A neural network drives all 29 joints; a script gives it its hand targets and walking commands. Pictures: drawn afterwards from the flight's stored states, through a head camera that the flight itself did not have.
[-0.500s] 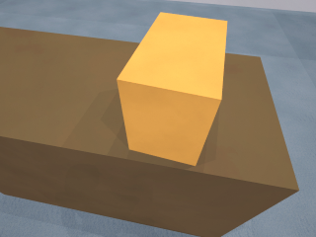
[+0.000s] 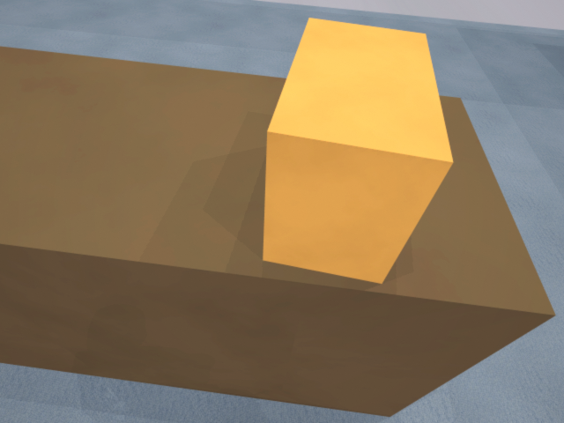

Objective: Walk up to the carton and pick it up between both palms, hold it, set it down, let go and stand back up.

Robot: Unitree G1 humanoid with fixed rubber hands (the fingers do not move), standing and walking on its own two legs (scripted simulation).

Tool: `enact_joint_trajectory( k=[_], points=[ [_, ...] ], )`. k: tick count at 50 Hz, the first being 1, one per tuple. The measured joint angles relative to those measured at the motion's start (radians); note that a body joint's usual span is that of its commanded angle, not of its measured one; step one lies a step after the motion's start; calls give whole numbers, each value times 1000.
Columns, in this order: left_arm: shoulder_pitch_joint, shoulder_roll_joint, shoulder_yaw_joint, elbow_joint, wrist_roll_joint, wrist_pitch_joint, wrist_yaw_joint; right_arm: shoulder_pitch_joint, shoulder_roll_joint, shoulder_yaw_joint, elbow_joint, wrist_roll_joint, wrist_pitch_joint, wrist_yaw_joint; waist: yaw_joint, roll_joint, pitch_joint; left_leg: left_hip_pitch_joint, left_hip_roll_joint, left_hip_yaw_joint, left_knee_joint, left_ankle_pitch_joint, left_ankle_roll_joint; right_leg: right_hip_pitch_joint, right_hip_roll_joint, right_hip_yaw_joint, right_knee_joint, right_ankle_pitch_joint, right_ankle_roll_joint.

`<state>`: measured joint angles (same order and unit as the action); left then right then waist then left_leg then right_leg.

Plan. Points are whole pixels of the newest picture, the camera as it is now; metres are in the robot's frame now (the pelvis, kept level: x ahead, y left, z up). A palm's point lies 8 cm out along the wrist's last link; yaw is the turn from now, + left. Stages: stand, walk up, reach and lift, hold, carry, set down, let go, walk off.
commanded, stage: walk up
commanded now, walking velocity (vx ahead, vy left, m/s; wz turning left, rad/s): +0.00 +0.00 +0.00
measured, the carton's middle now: (344, 146) +0.48 -0.09 +0.14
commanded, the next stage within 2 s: stand in 1.64 s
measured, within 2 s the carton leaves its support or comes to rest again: neither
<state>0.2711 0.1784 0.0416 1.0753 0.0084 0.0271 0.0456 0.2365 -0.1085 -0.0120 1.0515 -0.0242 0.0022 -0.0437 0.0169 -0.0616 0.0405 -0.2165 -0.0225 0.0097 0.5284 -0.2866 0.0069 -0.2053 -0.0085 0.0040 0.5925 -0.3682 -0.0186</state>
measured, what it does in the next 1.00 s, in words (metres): steps on the spot: right foot, then right foot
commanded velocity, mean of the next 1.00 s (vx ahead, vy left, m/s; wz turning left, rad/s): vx -0.01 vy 0.00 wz -0.14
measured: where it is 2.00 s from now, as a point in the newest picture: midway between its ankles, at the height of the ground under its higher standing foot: outside the picture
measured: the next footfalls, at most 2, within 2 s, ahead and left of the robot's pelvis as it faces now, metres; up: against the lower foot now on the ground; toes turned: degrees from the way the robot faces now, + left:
right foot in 0.02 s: +0.02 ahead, -0.10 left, +0.00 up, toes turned +0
right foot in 0.40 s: -0.01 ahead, -0.15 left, +0.00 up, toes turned -7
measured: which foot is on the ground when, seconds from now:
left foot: down 0.00-0.40, up 0.42-0.80, down 0.82-1.00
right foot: up 0.00-0.00, down 0.02-0.14, up 0.16-0.38, down 0.40-1.00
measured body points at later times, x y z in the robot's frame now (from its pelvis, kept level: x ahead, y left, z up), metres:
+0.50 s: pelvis -0.02 -0.07 -0.01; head +0.00 -0.10 +0.44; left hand +0.10 +0.16 -0.14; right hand -0.06 -0.33 -0.17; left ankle -0.02 +0.09 -0.70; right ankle -0.02 -0.19 -0.73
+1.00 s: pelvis -0.02 -0.03 +0.01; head +0.00 +0.00 +0.45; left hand +0.02 +0.21 -0.16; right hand +0.03 -0.25 -0.13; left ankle -0.01 +0.09 -0.73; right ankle -0.05 -0.15 -0.73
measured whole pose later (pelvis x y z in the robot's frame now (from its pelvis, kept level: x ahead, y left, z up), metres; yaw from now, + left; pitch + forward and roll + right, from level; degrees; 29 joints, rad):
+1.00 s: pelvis -0.02 -0.03 +0.01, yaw -8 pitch -1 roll +1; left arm 0.28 0.20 0.06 1.04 0.01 0.03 0.03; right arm 0.19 -0.11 -0.02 1.00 -0.02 -0.01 -0.02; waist 0.03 -0.08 0.05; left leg -0.17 -0.01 0.03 0.46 -0.26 0.01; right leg -0.22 -0.03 0.02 0.57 -0.34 -0.01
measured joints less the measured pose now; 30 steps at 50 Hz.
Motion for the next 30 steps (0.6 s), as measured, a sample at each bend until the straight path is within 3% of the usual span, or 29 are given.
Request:
enact_joint_trajectory(
  k=[1,7,10,12,14,17,20,23,26,30],
  points=[
    [-5,-15,-6,6,3,-8,1,-1,-5,0,6,4,0,1,-1,12,4,2,1,1,6,-4,-1,26,5,-3,-57,56,-4],
    [-7,-60,-18,36,0,-20,-5,9,-19,-9,33,21,3,-3,-29,60,21,55,17,-4,-69,32,-3,67,21,-7,-110,77,5],
    [-16,-13,21,0,8,25,-23,9,-29,-32,-2,11,-7,-40,-39,49,44,5,52,23,-18,16,-7,-118,54,4,290,-111,44],
    [-29,23,41,-29,19,45,-34,34,-46,-50,-8,-4,-4,-50,-42,34,43,-14,72,41,2,8,-19,-217,51,6,515,-100,50],
    [-53,49,54,-62,22,52,-48,58,-70,-63,-5,-16,6,-50,-42,30,41,-25,89,49,14,3,-36,-253,26,11,560,-62,62],
    [-91,68,55,-110,13,53,-59,74,-105,-75,-2,-23,9,-43,-43,40,40,-34,118,59,28,-1,-61,-217,-21,15,365,-93,73],
    [-112,63,44,-136,7,14,-50,88,-131,-77,1,-23,16,-25,-40,67,36,-68,148,54,119,-48,-79,-104,-39,3,54,27,67],
    [-108,22,18,-133,23,-12,-37,72,-146,-71,-9,-2,40,-11,-49,108,34,-127,130,-3,278,-204,-51,-114,-11,-10,83,35,30],
    [-94,-24,-6,-133,28,-14,-33,45,-142,-66,-28,1,50,7,-48,126,27,-162,94,-9,401,-195,-39,-87,0,-11,28,61,13],
    [-71,-57,-12,-139,19,-28,-18,12,-140,-72,-44,-12,65,22,-25,135,20,-208,55,13,535,-129,-62,-69,-9,-1,-39,102,16]
  ],
)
